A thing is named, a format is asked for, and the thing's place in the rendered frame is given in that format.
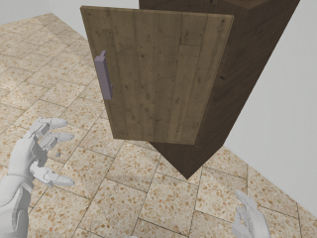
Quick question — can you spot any cupboard door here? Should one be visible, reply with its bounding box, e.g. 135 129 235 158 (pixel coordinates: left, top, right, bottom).
79 5 235 145

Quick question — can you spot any handle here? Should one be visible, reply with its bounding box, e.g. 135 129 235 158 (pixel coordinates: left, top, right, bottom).
94 50 113 100

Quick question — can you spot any robot left hand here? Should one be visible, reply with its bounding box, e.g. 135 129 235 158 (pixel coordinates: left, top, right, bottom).
7 116 75 187

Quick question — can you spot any robot right hand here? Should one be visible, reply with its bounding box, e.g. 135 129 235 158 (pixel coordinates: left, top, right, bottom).
231 190 271 238

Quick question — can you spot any left robot forearm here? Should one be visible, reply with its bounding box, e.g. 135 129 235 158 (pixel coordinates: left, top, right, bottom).
0 175 35 238

